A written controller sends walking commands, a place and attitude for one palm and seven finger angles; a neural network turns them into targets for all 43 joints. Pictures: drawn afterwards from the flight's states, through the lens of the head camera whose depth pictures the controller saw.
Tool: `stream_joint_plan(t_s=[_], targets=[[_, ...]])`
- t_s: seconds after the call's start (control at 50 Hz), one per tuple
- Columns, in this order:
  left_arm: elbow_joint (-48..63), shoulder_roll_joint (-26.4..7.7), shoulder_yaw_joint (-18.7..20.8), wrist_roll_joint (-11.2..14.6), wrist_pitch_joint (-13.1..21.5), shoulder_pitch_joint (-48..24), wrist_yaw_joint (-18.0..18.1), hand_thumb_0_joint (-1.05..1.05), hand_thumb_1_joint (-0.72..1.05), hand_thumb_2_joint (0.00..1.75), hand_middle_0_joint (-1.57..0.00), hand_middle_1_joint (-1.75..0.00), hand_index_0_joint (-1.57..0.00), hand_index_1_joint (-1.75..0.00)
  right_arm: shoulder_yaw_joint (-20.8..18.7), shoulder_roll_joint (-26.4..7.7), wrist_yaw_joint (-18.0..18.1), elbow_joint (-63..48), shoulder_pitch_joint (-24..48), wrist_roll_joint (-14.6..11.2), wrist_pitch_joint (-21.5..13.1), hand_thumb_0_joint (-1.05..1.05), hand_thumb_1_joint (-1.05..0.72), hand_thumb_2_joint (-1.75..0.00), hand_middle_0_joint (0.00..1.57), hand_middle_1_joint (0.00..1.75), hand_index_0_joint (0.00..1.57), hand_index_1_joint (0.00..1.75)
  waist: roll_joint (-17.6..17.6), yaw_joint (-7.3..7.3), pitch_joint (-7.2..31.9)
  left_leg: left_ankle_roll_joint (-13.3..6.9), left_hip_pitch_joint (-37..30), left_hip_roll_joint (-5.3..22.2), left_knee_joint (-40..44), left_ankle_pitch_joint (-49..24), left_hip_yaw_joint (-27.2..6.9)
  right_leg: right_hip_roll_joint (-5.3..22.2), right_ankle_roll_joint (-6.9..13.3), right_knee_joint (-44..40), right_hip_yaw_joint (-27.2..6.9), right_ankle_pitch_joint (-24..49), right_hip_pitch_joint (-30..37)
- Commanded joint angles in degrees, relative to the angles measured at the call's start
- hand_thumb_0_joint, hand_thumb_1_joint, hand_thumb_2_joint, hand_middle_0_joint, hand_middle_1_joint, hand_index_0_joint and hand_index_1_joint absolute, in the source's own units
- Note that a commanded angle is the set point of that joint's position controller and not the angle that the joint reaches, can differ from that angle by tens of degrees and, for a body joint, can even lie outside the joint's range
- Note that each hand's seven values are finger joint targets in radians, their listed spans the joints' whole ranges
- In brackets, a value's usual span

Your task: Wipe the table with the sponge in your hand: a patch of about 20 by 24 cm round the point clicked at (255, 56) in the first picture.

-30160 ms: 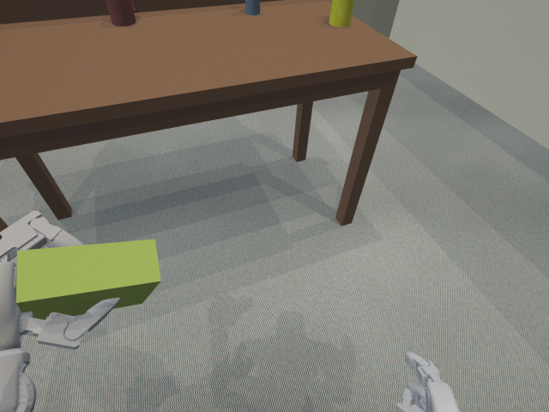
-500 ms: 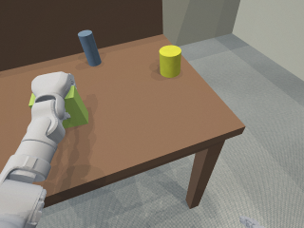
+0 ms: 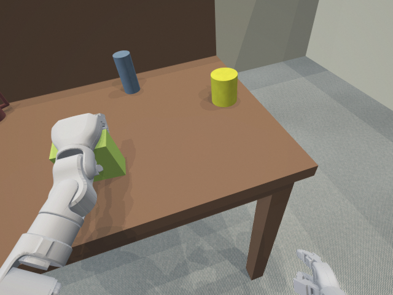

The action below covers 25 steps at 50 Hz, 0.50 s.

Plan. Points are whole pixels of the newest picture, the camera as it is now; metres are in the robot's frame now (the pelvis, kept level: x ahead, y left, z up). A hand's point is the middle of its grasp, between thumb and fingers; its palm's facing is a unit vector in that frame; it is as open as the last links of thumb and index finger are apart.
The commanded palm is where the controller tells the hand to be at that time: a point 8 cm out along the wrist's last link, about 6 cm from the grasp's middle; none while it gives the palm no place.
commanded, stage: wipe back along the middle lane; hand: left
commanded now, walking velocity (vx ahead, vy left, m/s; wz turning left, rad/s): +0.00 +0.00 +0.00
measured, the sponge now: (95, 163) +0.36 +0.27 +0.09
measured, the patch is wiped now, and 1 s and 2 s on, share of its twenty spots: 0.65 0.75 0.90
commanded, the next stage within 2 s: slide across to the third lane in 0.80 s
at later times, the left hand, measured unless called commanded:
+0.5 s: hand (90, 161) +0.32 +0.25 +0.14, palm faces +0.16 -0.06 -0.99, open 8.8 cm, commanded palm +0.27 +0.23 +0.16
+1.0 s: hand (90, 177) +0.28 +0.23 +0.14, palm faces +0.23 -0.12 -0.96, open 8.8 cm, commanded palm +0.24 +0.20 +0.17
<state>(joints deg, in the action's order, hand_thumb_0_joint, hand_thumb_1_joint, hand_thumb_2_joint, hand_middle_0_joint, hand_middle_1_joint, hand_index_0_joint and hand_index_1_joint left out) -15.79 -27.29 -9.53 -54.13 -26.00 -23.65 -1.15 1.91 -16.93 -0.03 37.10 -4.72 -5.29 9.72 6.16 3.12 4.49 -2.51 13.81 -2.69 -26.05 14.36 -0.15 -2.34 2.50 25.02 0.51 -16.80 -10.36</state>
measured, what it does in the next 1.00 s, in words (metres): stands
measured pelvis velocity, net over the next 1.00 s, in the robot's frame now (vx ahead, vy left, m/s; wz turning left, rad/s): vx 0.00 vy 0.00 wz -0.02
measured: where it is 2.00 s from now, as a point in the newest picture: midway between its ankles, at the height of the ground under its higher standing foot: outside the picture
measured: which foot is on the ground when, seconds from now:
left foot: down 0.00-1.00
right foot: down 0.00-1.00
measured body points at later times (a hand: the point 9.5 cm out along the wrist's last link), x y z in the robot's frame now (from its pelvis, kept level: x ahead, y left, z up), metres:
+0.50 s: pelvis +0.00 +0.01 +0.00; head -0.01 -0.04 +0.44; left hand +0.31 +0.25 +0.19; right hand +0.22 -0.22 -0.10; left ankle -0.01 +0.09 -0.74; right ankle -0.04 -0.09 -0.74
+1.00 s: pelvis +0.00 +0.00 +0.00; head -0.02 -0.05 +0.44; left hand +0.27 +0.23 +0.19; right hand +0.24 -0.20 -0.08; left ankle -0.01 +0.09 -0.74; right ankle -0.04 -0.09 -0.74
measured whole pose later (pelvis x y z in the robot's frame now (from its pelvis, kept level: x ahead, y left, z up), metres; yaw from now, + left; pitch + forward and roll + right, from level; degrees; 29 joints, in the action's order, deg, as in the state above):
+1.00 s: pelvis +0.00 +0.00 +0.00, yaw -1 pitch +0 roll +0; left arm 13.5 -23.2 -11.6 -53.7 -36.3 -4.0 1.6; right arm 3.3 -16.3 -1.3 34.8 -1.1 -5.0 9.9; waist 6.5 5.7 3.9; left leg -2.6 12.2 -2.5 -28.6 16.2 1.3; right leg -2.5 2.4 28.5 -0.9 -18.6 -9.5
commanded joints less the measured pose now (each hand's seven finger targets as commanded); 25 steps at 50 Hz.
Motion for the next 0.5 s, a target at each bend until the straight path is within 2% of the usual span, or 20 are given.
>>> stream_joint_plan(t_s=[0.0,0.02,0.08,0.1,0.12,0.14,0.16,0.18,0.22,0.24,0.26,0.28,0.3,0.32,0.34,0.38,0.42,0.46,0.48], targets=[[4.21,-3.92,0.98,2.61,-1.74,-4.48,-2.95,0.00,0.10,1.30,-1.20,-1.60,-1.20,-1.60,-1.80,-6.10,0.26,-9.07,9.70,-0.21,-2.57,0.00,-0.90,-0.90,0.20,0.30,0.20,0.30,-9.45,0.50,7.85,0.17,-4.21,0.89,1.37,-17.48,-0.86,0.37,0.88,-1.58,-1.00,23.22,2.93],[5.00,-4.22,1.48,2.71,-2.16,-3.57,-2.89,0.00,0.10,1.30,-1.20,-1.60,-1.20,-1.60,-1.80,-6.24,0.23,-9.33,10.30,-0.10,-2.57,0.00,-0.90,-0.90,0.20,0.30,0.20,0.30,-9.46,0.82,7.85,0.10,-4.04,0.86,1.47,-16.56,-0.99,0.25,0.99,-1.80,-1.39,22.22,2.82],[3.82,-1.12,-1.90,2.35,-3.56,-4.67,-3.05,0.00,0.10,1.30,-1.20,-1.60,-1.20,-1.60,-1.56,-6.11,0.32,-9.14,9.95,-0.42,-2.76,0.00,-0.90,-0.90,0.20,0.30,0.20,0.30,-9.57,0.02,6.25,0.19,-3.74,1.07,1.63,-15.34,-1.10,0.22,0.91,-1.68,-0.62,19.93,1.17],[4.26,-2.03,-1.15,2.28,-3.88,-4.37,-2.97,0.00,0.10,1.30,-1.20,-1.60,-1.20,-1.60,-1.62,-6.20,0.32,-9.24,10.05,-0.38,-2.89,0.00,-0.90,-0.90,0.20,0.30,0.20,0.30,-9.69,0.26,6.64,0.11,-3.69,0.98,1.49,-15.11,-1.11,0.21,0.90,-1.62,-0.85,20.04,1.50],[4.68,-4.17,1.29,2.34,-4.07,-2.24,-2.71,0.00,0.10,1.30,-1.20,-1.60,-1.20,-1.60,-1.72,-6.40,0.24,-9.33,10.56,-0.22,-2.96,0.00,-0.90,-0.90,0.20,0.30,0.20,0.30,-9.20,0.98,7.04,0.15,-3.77,1.00,1.25,-15.26,-1.12,0.15,1.13,-1.54,-1.61,20.64,2.08],[6.39,-2.09,-0.67,2.65,-4.21,-1.72,-2.89,0.00,0.10,1.30,-1.20,-1.60,-1.20,-1.60,-1.58,-6.08,0.18,-10.02,10.66,-0.30,-3.25,0.00,-0.90,-0.90,0.20,0.30,0.20,0.30,-9.19,0.97,9.19,0.07,-4.00,0.72,0.80,-16.34,-0.82,0.41,0.91,-0.87,-1.11,22.20,3.55],[4.97,-2.93,0.62,2.96,-4.26,0.16,-2.81,0.00,0.10,1.30,-1.20,-1.60,-1.20,-1.60,-1.46,-5.95,0.23,-9.66,10.47,-0.39,-3.41,0.00,-0.90,-0.90,0.20,0.30,0.20,0.30,-10.85,0.98,7.93,0.17,-3.69,0.90,0.62,-16.70,-0.92,0.23,0.92,-0.67,-1.27,23.03,3.41],[6.46,-1.10,-0.96,3.19,-4.29,0.58,-3.12,0.00,0.10,1.30,-1.20,-1.60,-1.20,-1.60,-1.40,-5.99,0.08,-9.90,10.82,-0.34,-3.44,0.00,-0.90,-0.90,0.20,0.30,0.20,0.30,-10.67,0.93,8.79,0.20,-3.91,0.89,0.53,-17.56,-0.76,0.34,0.79,-0.40,-1.08,24.36,3.80],[8.83,-2.78,1.08,3.59,-4.54,3.41,-3.20,0.00,0.10,1.30,-1.20,-1.60,-1.20,-1.60,-1.58,-6.12,-0.12,-10.25,11.53,-0.14,-3.56,0.00,-0.90,-0.90,0.20,0.30,0.20,0.30,-10.31,1.60,9.46,0.18,-4.12,1.00,0.30,-17.68,-0.92,0.21,0.85,-0.20,-1.76,24.69,4.24],[9.97,-1.02,-0.86,3.65,-4.83,2.94,-3.36,0.00,0.10,1.30,-1.20,-1.60,-1.20,-1.60,-1.41,-5.82,-0.23,-10.65,11.75,-0.28,-3.67,0.00,-0.90,-0.90,0.20,0.30,0.20,0.30,-9.73,1.25,8.92,0.15,-3.76,0.92,0.13,-17.76,-0.67,0.43,0.72,0.07,-1.44,25.05,4.19],[9.72,-0.80,-0.63,4.03,-5.13,4.37,-3.42,0.00,0.10,1.30,-1.20,-1.60,-1.20,-1.60,-1.38,-5.64,-0.28,-10.59,11.63,-0.34,-3.79,0.00,-0.90,-0.90,0.20,0.30,0.20,0.30,-10.83,1.32,7.77,0.10,-3.55,0.94,0.17,-17.63,-0.69,0.36,0.60,-0.04,-1.35,25.08,3.97],[10.85,-1.05,-0.63,3.96,-5.26,5.04,-3.53,0.00,0.10,1.30,-1.20,-1.60,-1.20,-1.60,-1.32,-5.80,-0.47,-10.58,11.93,-0.39,-3.84,0.00,-0.90,-0.90,0.20,0.30,0.20,0.30,-9.73,1.34,7.53,0.22,-3.59,1.01,0.14,-18.07,-0.73,0.32,0.68,0.19,-1.47,25.63,3.86],[12.13,-1.04,-0.42,4.23,-5.48,6.42,-3.59,0.00,0.10,1.30,-1.20,-1.60,-1.20,-1.60,-1.35,-5.63,-0.51,-10.94,12.00,-0.30,-4.01,0.00,-0.90,-0.90,0.20,0.30,0.20,0.30,-10.07,1.83,7.99,0.13,-3.67,0.91,0.00,-18.67,-0.69,0.34,0.59,0.44,-1.38,26.37,4.50],[12.70,-3.33,1.86,4.04,-5.82,7.70,-3.36,0.00,0.10,1.30,-1.20,-1.60,-1.20,-1.60,-1.40,-5.98,-0.66,-10.82,12.50,-0.15,-4.01,0.00,-0.90,-0.90,0.20,0.30,0.20,0.30,-10.12,2.15,7.94,0.27,-3.63,1.18,0.08,-18.74,-0.93,0.14,0.85,0.58,-1.99,26.28,4.44],[14.52,-1.19,-0.07,4.00,-6.03,7.97,-3.44,0.00,0.10,1.30,-1.20,-1.60,-1.20,-1.60,-1.34,-5.56,-0.75,-11.28,12.88,-0.28,-4.11,0.00,-0.90,-0.90,0.20,0.30,0.20,0.30,-9.74,1.97,8.37,0.30,-3.72,1.05,-0.22,-19.37,-0.64,0.37,0.67,0.88,-1.68,26.76,4.74],[15.78,0.73,-1.57,4.28,-6.69,9.96,-3.54,0.00,0.10,1.30,-1.20,-1.60,-1.20,-1.60,-1.14,-5.32,-1.01,-11.38,13.09,-0.42,-4.23,0.00,-0.90,-0.90,0.20,0.30,0.20,0.30,-9.65,1.86,6.38,0.44,-3.70,1.33,0.07,-19.89,-0.85,0.22,0.70,0.82,-1.55,26.58,3.76],[18.09,-0.93,-0.10,3.81,-7.41,10.52,-3.29,0.00,0.10,1.30,-1.20,-1.60,-1.20,-1.60,-1.26,-5.58,-1.15,-11.48,14.08,-0.19,-4.22,0.00,-0.90,-0.90,0.20,0.30,0.20,0.30,-9.55,2.24,6.25,0.50,-3.78,1.55,0.22,-19.19,-1.06,-0.04,0.98,0.94,-2.01,25.42,3.36],[20.14,1.74,-2.18,4.29,-7.89,11.98,-3.13,0.00,0.10,1.30,-1.20,-1.60,-1.20,-1.60,-1.16,-5.06,-1.22,-12.00,14.05,-0.29,-4.29,0.00,-0.90,-0.90,0.20,0.30,0.20,0.30,-9.55,2.20,6.44,0.41,-4.08,1.53,-0.03,-19.61,-0.86,0.18,0.80,0.99,-1.56,25.31,3.41],[20.52,1.30,-1.88,4.23,-8.05,11.95,-2.99,0.00,0.10,1.30,-1.20,-1.60,-1.20,-1.60,-1.13,-5.14,-1.11,-11.70,14.12,-0.30,-4.12,0.00,-0.90,-0.90,0.20,0.30,0.20,0.30,-9.74,2.02,6.06,0.51,-4.15,1.73,0.25,-18.99,-1.00,0.13,0.83,0.87,-1.71,24.45,2.94]])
